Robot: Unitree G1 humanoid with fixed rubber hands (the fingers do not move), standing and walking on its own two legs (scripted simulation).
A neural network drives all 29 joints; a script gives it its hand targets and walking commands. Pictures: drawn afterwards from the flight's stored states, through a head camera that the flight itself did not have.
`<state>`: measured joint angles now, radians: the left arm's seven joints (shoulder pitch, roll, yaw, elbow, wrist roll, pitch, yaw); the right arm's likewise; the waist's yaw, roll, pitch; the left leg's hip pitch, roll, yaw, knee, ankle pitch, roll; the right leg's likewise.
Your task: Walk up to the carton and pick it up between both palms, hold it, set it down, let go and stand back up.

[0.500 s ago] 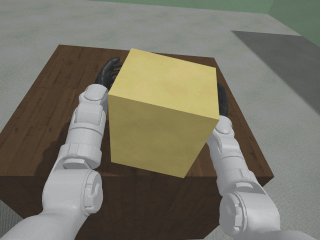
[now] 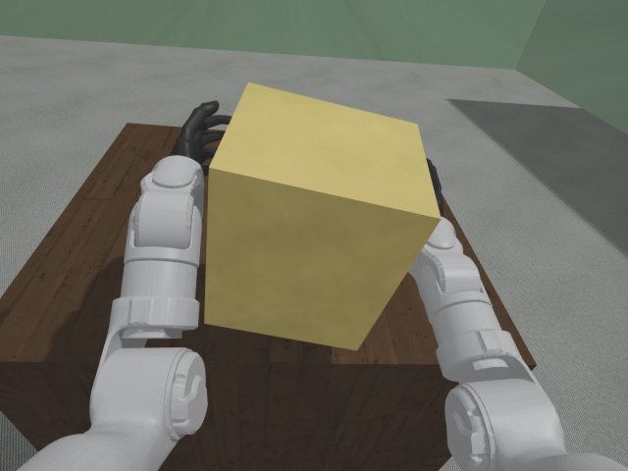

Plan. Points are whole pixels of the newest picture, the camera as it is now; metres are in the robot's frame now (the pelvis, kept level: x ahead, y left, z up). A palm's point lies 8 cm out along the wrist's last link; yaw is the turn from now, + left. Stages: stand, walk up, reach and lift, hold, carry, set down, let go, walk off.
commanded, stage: reach and lift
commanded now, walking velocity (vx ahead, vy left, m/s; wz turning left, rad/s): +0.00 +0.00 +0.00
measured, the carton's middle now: (307, 227) +0.36 +0.00 +0.17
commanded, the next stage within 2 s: hold in 1.54 s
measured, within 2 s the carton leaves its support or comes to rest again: neither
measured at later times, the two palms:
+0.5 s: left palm (206, 150) +0.38 +0.11 +0.26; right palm (451, 187) +0.36 -0.18 +0.23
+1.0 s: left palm (190, 134) +0.36 +0.13 +0.29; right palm (454, 167) +0.36 -0.17 +0.26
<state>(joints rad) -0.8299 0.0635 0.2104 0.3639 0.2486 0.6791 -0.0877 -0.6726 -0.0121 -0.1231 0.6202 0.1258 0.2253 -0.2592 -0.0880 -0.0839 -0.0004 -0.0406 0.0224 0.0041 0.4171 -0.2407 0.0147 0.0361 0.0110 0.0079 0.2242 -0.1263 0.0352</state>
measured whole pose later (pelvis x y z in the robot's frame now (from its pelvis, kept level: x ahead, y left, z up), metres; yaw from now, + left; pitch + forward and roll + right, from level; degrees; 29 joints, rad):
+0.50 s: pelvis -0.02 -0.01 +0.00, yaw +0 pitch -9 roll -1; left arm -0.96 0.06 0.23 0.51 0.26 0.72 0.01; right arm -0.94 -0.11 -0.16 0.88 0.15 0.30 -0.17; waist -0.09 -0.05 0.00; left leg -0.04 0.02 0.00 0.41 -0.21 0.01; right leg 0.00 0.01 0.01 0.30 -0.14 0.02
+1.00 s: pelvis -0.02 -0.01 +0.00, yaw +0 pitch -9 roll -2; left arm -0.96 0.06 0.25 0.37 0.24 0.91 0.04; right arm -0.97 -0.19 0.02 0.79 0.33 0.48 -0.22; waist -0.09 -0.03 -0.04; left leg -0.04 0.02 0.00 0.41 -0.22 0.01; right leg 0.00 0.01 0.01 0.29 -0.14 0.02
